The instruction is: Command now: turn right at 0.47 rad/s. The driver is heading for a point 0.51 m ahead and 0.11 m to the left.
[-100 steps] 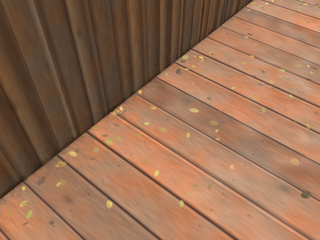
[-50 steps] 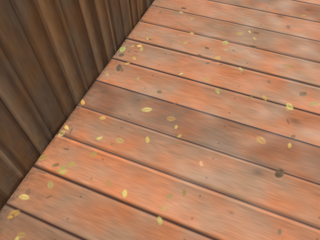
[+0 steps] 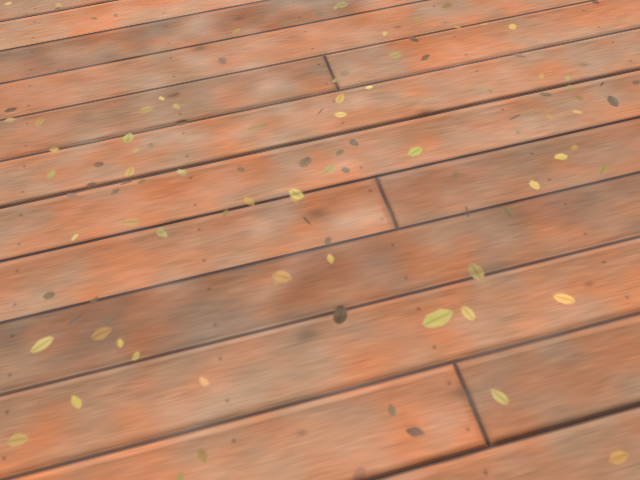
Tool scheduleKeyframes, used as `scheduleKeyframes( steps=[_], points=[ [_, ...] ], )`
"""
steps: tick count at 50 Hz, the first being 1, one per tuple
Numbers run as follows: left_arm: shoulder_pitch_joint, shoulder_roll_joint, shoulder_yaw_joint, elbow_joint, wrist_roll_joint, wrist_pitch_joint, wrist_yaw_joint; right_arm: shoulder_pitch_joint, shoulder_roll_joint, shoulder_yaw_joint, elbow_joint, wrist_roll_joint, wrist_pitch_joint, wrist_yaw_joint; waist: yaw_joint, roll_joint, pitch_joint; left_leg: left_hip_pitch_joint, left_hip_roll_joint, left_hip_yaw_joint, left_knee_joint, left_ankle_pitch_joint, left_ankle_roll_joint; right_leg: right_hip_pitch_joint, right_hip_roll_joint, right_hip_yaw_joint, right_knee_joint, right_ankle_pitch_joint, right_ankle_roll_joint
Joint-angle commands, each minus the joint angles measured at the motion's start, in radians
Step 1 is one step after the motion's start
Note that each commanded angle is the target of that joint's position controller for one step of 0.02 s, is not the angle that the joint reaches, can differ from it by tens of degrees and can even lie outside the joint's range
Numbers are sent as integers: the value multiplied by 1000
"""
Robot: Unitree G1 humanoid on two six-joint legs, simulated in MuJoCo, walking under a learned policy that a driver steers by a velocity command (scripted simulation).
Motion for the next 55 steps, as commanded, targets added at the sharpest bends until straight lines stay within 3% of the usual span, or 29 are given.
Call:
scheduleKeyframes(
  steps=[1, 6, 8, 9, 10, 11, 12, 14, 16, 18, 21, 25, 26, 27, 28, 29, 30, 33, 36, 42, 45, 47, 49, 50, 51, 52, 53, 54, 55],
  points=[
    [-27, 170, 47, -69, 6, -7, 5, -4, -73, -14, -66, 4, -14, 6, 12, -172, -143, 31, 1, -2, -97, 5, 0, 115, -244, 249, -86, 221, -183],
    [-42, 147, 29, -54, 5, 0, -7, 13, -68, -11, -83, 11, -28, 24, 10, -175, -135, 155, -5, 19, -282, 8, 35, 97, -238, 309, -32, 270, -168],
    [-49, 114, 13, -45, -3, 0, -4, 61, -54, -7, -74, -1, -40, 32, -30, -148, -134, 306, 11, 17, -529, 232, 69, 50, -188, 293, 1, 206, -104],
    [-9, 80, 2, -40, 12, -6, -3, 72, -106, -13, -85, -21, -43, 28, -6, -52, -152, 395, 132, -88, -552, 394, 108, -6, -131, 237, 73, 60, -40],
    [60, 64, 1, -32, 20, -15, -5, 26, -165, -20, -92, -33, -39, 24, 71, 142, -132, 394, 260, -228, -547, 562, 218, -82, -1, 90, 167, -185, 21],
    [30, 89, 4, -34, 28, -18, -1, 27, -91, 0, -87, -35, -42, 25, 40, 193, -150, 321, 324, -313, -603, 368, 321, -53, -14, 32, 200, -305, 65],
    [-4, 112, 12, -34, 20, -18, 0, 18, -68, 8, -91, -25, -45, 26, 19, 171, -122, 316, 289, -307, -639, 111, 315, -59, -33, 8, 236, -289, 80],
    [-80, 111, 16, -41, 11, -18, -4, 99, -144, -14, -65, 0, -42, 17, -49, 192, -44, 352, 273, -346, -713, -240, 296, -194, -31, -50, 348, -300, 95],
    [-74, 105, 20, -35, -7, -32, -14, 151, -153, -16, -50, 8, -44, 4, -55, 151, 9, 403, 287, -371, -734, -253, 303, -318, -62, -48, 446, -313, 91],
    [-78, 67, 9, -25, -11, -54, -25, 166, -130, -12, -51, 17, -44, 1, -64, 134, 3, 441, 252, -305, -736, -186, 289, -318, -74, -82, 381, -277, 79],
    [-88, 25, -6, -16, -11, -84, -43, 161, -136, -15, -57, 21, -40, 8, -63, 146, -22, 372, 200, -193, -723, -48, 283, -144, -55, -135, 206, -225, 62],
    [47, 50, 8, 46, -16, -91, -50, 163, -123, -9, -59, 34, -33, 25, 14, 109, -60, 197, 182, -138, -627, -25, 259, 195, -19, -183, -41, -10, 31],
    [127, 68, 15, 65, -21, -90, -42, 154, -77, 7, -62, 26, -41, 30, 54, 90, -93, 109, 157, -108, -548, -43, 219, 332, -63, -129, -41, -21, 16],
    [248, 125, 28, 82, -16, -90, -28, 112, 7, 35, -87, 6, -53, 39, 104, -63, -131, -33, 69, -3, -266, -83, 146, 465, -243, 113, -122, -133, -36],
    [296, 263, 62, 87, 2, -93, -36, 83, -2, 31, -154, 22, -74, 29, 106, -286, -104, -265, -13, 70, -1, -205, 108, 469, -443, 499, -239, -379, -190],
    [276, 201, 46, 90, 3, -107, -42, 75, -89, 7, -152, 42, -89, 23, 102, -210, -36, -356, 39, 3, 168, -218, 113, 416, -468, 563, -269, -480, -249],
    [237, 139, 25, 86, 1, -118, -41, 86, -109, -1, -140, 50, -95, 31, 76, -190, 22, -408, 73, -15, 216, -111, 130, 403, -420, 472, -271, -468, -225],
    [161, 94, 7, 76, 11, -119, -37, 85, -78, 2, -109, 27, -100, 52, 38, -127, 36, -379, 124, -3, 182, 93, 128, 346, -321, 223, -292, -110, -156],
    [172, 89, 7, 90, 12, -121, -29, 69, -34, 16, -108, 26, -89, 66, 41, -110, 20, -329, 109, 25, 109, 220, 88, 299, -279, 43, -312, 162, -141],
    [212, 126, 11, 144, 5, -124, -17, -109, 12, 43, -174, 29, -92, 86, 90, -91, 74, -174, 54, 85, -249, 442, 98, 225, -274, -141, -357, 234, -107],
    [224, 138, 15, 170, -4, -113, -16, -146, -5, 38, -203, 32, -95, 106, 74, -83, 69, -165, 29, 100, -324, 399, 147, 337, -311, -182, -297, 418, -87],
    [213, 169, 24, 168, -1, -100, -7, -106, -39, 22, -207, 26, -90, 109, 30, -118, -5, -77, -28, 150, -321, 307, 188, 411, -316, -215, -161, 804, -62],
    [196, 190, 29, 156, 6, -79, 7, 116, -112, -19, -162, 30, -77, 97, -97, -131, -157, 219, -97, 180, -339, 274, 242, 375, -292, -256, 166, 1032, -27],
    [199, 182, 23, 135, 12, -82, 16, 269, -162, -44, -134, 32, -65, 79, -175, -80, -237, 520, -40, 61, -344, 284, 282, 152, -263, -254, 430, 848, 4],
    [338, 20, -28, 87, 40, -105, -6, 297, -273, -62, -135, 26, -66, 71, -60, 213, -377, 937, 262, -493, -363, 160, 481, -311, -68, -212, 864, -157, 72],
    [274, 99, -22, 94, 14, -143, -23, 312, -186, -41, -155, 20, -68, 63, -121, 142, -531, 978, 357, -799, -546, 112, 537, -405, -8, 0, 1024, -375, 72],
    [160, 151, -3, 61, -31, -157, -32, 252, -147, -27, -151, 2, -69, 60, -126, 79, -360, 846, 324, -610, -569, 257, 466, -460, -68, 17, 1014, -298, 65],
    [119, 136, -13, 43, -29, -163, -26, 182, -124, -19, -154, 6, -72, 58, -82, -14, -244, 671, 286, -456, -561, 465, 430, -430, -114, -3, 935, -232, 61],
    [101, 130, -10, 50, -9, -157, -16, 125, -100, -11, -158, 6, -75, 59, -41, -66, -161, 516, 246, -337, -557, 662, 406, -392, -145, -29, 867, -217, 73]
  ],
)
